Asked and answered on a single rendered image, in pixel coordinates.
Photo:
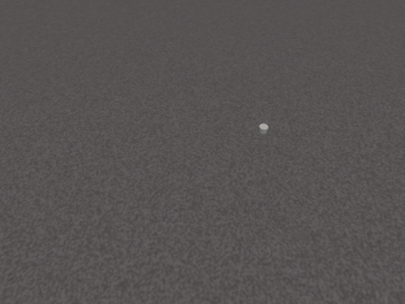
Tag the tin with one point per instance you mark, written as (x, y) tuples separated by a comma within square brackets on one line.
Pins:
[(263, 128)]

